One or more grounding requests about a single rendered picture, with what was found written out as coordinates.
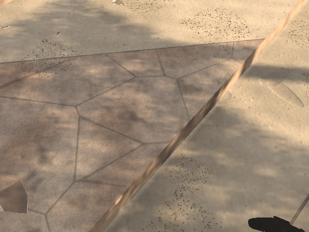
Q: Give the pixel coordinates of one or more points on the robot right hand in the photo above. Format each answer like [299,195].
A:
[275,224]

